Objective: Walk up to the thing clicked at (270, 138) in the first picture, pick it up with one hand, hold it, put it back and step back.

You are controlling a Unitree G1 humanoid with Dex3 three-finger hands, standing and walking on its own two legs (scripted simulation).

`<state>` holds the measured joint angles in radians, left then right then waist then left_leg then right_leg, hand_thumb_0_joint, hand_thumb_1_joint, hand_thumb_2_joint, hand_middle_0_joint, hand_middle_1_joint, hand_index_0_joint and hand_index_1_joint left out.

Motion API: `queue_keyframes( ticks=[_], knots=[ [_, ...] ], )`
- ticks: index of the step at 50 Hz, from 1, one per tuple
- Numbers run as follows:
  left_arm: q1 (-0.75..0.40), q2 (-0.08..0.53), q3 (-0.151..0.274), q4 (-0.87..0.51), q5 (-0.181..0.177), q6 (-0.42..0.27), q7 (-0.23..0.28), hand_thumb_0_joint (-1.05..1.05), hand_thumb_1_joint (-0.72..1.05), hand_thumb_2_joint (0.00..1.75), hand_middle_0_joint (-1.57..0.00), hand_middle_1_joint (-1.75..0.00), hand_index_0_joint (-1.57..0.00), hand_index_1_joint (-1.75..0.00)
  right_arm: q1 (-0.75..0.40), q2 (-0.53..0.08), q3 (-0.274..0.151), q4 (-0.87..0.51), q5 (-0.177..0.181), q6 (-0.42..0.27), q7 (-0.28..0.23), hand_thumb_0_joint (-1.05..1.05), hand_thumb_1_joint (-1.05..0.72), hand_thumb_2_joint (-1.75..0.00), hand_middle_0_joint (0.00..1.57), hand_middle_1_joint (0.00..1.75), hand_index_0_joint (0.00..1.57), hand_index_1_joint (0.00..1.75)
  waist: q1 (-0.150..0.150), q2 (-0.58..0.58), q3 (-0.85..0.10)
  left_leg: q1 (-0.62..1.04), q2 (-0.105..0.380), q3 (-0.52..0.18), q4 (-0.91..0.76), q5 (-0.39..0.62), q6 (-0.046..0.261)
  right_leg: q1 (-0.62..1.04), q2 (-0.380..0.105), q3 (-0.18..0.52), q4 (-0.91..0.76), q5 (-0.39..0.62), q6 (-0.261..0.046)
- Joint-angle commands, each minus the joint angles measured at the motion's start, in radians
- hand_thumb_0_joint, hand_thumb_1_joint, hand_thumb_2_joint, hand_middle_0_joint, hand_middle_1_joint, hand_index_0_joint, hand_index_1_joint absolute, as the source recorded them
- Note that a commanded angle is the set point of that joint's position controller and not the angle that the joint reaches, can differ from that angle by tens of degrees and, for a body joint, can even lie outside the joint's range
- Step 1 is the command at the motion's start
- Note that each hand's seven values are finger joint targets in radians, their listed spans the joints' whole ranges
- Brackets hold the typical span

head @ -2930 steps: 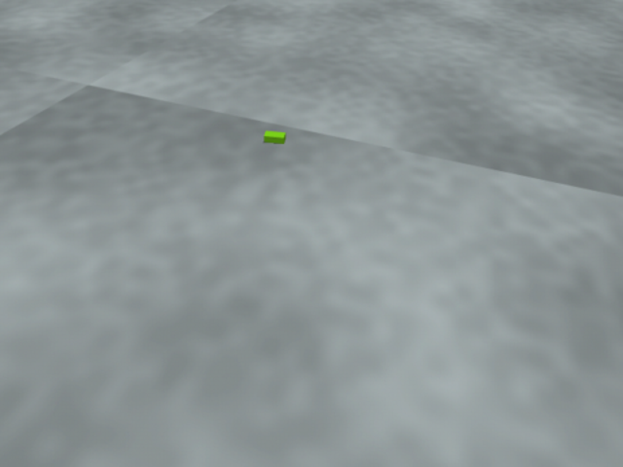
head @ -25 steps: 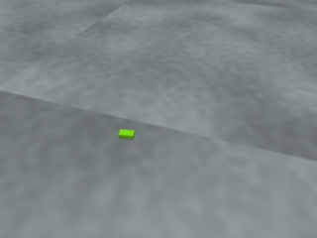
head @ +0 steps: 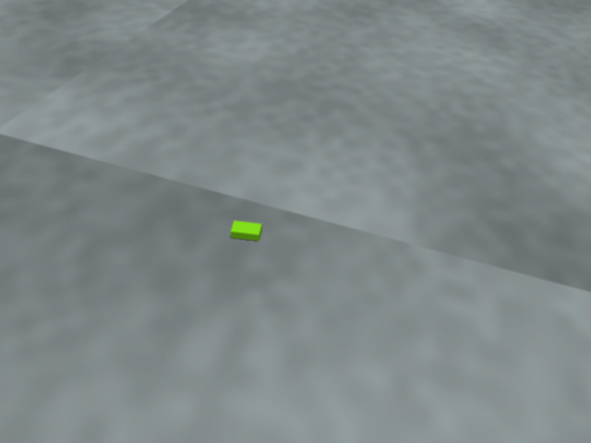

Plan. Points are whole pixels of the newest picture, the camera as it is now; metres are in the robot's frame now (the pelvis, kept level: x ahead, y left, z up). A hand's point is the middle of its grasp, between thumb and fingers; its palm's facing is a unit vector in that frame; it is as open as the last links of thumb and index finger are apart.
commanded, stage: step back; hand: left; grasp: from above
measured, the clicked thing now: (246, 230) +1.05 +0.20 -0.74
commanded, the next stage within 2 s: stand in 0.08 s
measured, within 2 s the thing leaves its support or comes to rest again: neither
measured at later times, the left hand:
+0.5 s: hand out of the picture +0.10 +0.25 -0.13, palm faces -0.03 -0.94 -0.34, open 7.4 cm
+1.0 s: hand out of the picture +0.07 +0.26 -0.13, palm faces -0.03 -0.94 -0.33, open 7.4 cm
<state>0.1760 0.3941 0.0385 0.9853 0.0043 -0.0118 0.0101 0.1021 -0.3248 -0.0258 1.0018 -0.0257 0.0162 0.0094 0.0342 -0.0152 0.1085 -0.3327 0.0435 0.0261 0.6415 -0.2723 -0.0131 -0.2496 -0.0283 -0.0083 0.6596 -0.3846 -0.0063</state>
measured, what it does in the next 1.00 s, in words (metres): stands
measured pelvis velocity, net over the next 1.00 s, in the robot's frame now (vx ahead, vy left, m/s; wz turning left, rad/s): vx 0.01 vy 0.00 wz -0.01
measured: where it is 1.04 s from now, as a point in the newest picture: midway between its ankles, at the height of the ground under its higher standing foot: outside the picture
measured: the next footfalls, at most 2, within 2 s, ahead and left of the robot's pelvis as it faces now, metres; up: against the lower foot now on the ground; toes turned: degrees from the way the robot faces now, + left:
none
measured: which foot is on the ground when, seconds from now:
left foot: down 0.00-1.00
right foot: down 0.00-1.00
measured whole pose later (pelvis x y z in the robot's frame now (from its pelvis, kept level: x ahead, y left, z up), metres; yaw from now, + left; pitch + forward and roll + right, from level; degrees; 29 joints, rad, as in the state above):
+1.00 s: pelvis +0.01 +0.00 +0.02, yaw +0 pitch -3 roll +0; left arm 0.12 0.36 0.01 1.15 0.01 -0.01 -0.02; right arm 0.11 -0.34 0.00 1.14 -0.01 -0.01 0.01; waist 0.00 0.00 0.06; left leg -0.16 0.04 0.04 0.33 -0.13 -0.02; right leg -0.07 -0.02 -0.01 0.33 -0.21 0.02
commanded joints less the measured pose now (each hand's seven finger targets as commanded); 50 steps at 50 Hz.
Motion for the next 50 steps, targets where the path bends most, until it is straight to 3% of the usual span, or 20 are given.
queue_keyframes(
  ticks=[1, 3, 4, 5, 7, 9, 11, 20, 29, 38, 42, 45, 50],
  knots=[
    [0.065, 0.195, 0.046, -0.010, 0.002, -0.029, 0.015, 0.00, 0.90, 0.90, -0.20, -0.30, -0.20, -0.30, -0.100, -0.249, -0.054, -0.065, 0.003, -0.027, -0.017, 0.00, -0.90, -0.90, 0.20, 0.30, 0.20, 0.30, 0.009, 0.150, -0.139, -0.005, 0.128, -0.147, -0.176, 0.081, 0.085, 0.102, -0.037, 0.067, -0.136, 0.220, -0.030],
    [-0.001, 0.217, 0.048, -0.014, 0.008, -0.032, 0.014, 0.00, 0.90, 0.90, -0.20, -0.30, -0.20, -0.30, -0.085, -0.232, -0.048, -0.046, 0.007, -0.027, -0.016, 0.00, -0.90, -0.90, 0.20, 0.30, 0.20, 0.30, -0.021, 0.099, -0.133, 0.028, 0.096, -0.125, -0.180, 0.027, 0.062, 0.051, -0.072, 0.128, -0.162, 0.223, -0.046],
    [-0.033, 0.177, 0.017, 0.007, 0.005, -0.028, 0.003, 0.00, 0.90, 0.90, -0.20, -0.30, -0.20, -0.30, -0.043, -0.235, -0.038, -0.027, 0.019, -0.034, -0.009, 0.00, -0.90, -0.90, 0.20, 0.30, 0.20, 0.30, -0.040, 0.095, -0.127, 0.064, 0.089, -0.145, -0.249, 0.018, 0.057, 0.042, -0.082, 0.112, -0.207, 0.147, -0.035],
    [-0.042, 0.165, 0.013, 0.009, 0.001, -0.029, -0.004, 0.00, 0.90, 0.90, -0.20, -0.30, -0.20, -0.30, -0.050, -0.251, -0.040, -0.014, 0.015, -0.043, -0.008, 0.00, -0.90, -0.90, 0.20, 0.30, 0.20, 0.30, -0.033, 0.104, -0.131, 0.093, 0.113, -0.162, -0.268, 0.075, 0.062, 0.062, -0.059, 0.086, -0.198, 0.170, -0.022],
    [-0.031, 0.159, 0.006, 0.020, -0.004, -0.031, -0.003, 0.00, 0.90, 0.90, -0.20, -0.30, -0.20, -0.30, -0.096, -0.252, -0.041, -0.012, 0.014, -0.053, -0.007, 0.00, -0.90, -0.90, 0.20, 0.30, 0.20, 0.30, -0.013, 0.091, -0.179, 0.170, 0.117, -0.147, -0.232, 0.243, 0.061, 0.085, -0.070, 0.081, -0.235, 0.274, -0.017],
    [-0.056, 0.183, 0.007, 0.036, -0.003, -0.037, -0.001, 0.00, 0.90, 0.90, -0.20, -0.30, -0.20, -0.30, -0.068, -0.227, -0.034, 0.002, 0.019, -0.056, -0.008, 0.00, -0.90, -0.90, 0.20, 0.30, 0.20, 0.30, -0.034, 0.027, -0.192, 0.219, 0.100, -0.109, -0.213, 0.363, 0.051, 0.107, -0.088, 0.085, -0.247, 0.398, -0.017],
    [-0.069, 0.180, 0.004, 0.045, -0.002, -0.037, -0.001, 0.00, 0.90, 0.90, -0.20, -0.30, -0.20, -0.30, -0.065, -0.229, -0.030, 0.016, 0.019, -0.059, -0.009, 0.00, -0.90, -0.90, 0.20, 0.30, 0.20, 0.30, -0.035, 0.028, -0.189, 0.248, 0.105, -0.106, -0.223, 0.410, 0.048, 0.113, -0.091, 0.080, -0.259, 0.438, -0.011],
    [-0.113, 0.175, 0.004, 0.076, 0.002, -0.032, -0.002, 0.00, 0.90, 0.90, -0.20, -0.30, -0.20, -0.30, -0.103, -0.218, -0.025, 0.042, 0.020, -0.052, -0.009, 0.00, -0.90, -0.90, 0.20, 0.30, 0.20, 0.30, -0.034, 0.016, -0.149, 0.248, 0.094, -0.084, -0.301, 0.293, 0.027, 0.133, -0.105, 0.084, -0.352, 0.362, -0.004],
    [-0.128, 0.178, 0.007, 0.092, 0.003, -0.032, -0.005, 0.00, 0.90, 0.90, -0.20, -0.30, -0.20, -0.30, -0.097, -0.225, -0.020, 0.058, 0.019, -0.052, -0.007, 0.00, -0.90, -0.90, 0.20, 0.30, 0.20, 0.30, -0.037, 0.014, -0.138, 0.247, 0.097, -0.084, -0.332, 0.249, 0.019, 0.142, -0.106, 0.085, -0.391, 0.323, -0.003],
    [-0.130, 0.176, 0.009, 0.098, 0.005, -0.025, -0.009, 0.00, 0.90, 0.90, -0.20, -0.30, -0.20, -0.30, -0.065, -0.229, -0.018, 0.072, 0.015, -0.049, -0.006, 0.00, -0.90, -0.90, 0.20, 0.30, 0.20, 0.30, -0.044, 0.022, -0.100, 0.213, 0.094, -0.090, -0.367, 0.129, 0.015, 0.104, -0.101, 0.092, -0.421, 0.202, -0.006],
    [-0.114, 0.174, 0.011, 0.101, 0.005, -0.024, -0.010, 0.00, 0.90, 0.90, -0.20, -0.30, -0.20, -0.30, -0.060, -0.232, -0.017, 0.075, 0.014, -0.054, -0.008, 0.00, -0.90, -0.90, 0.20, 0.30, 0.20, 0.30, -0.037, 0.029, -0.125, 0.220, 0.104, -0.095, -0.363, 0.175, 0.022, 0.136, -0.103, 0.087, -0.402, 0.248, -0.007],
    [-0.108, 0.171, 0.009, 0.102, 0.003, -0.024, -0.011, 0.00, 0.90, 0.90, -0.20, -0.30, -0.20, -0.30, -0.060, -0.236, -0.016, 0.078, 0.015, -0.053, -0.008, 0.00, -0.90, -0.90, 0.20, 0.30, 0.20, 0.30, -0.036, 0.028, -0.113, 0.220, 0.099, -0.097, -0.368, 0.133, 0.021, 0.110, -0.100, 0.089, -0.414, 0.211, -0.004],
    [-0.103, 0.173, 0.008, 0.100, 0.004, -0.022, -0.011, 0.00, 0.90, 0.90, -0.20, -0.30, -0.20, -0.30, -0.053, -0.234, -0.015, 0.078, 0.016, -0.053, -0.009, 0.00, -0.90, -0.90, 0.20, 0.30, 0.20, 0.30, -0.038, 0.030, -0.133, 0.235, 0.102, -0.091, -0.354, 0.194, 0.024, 0.122, -0.105, 0.091, -0.407, 0.252, -0.006]
  ],
)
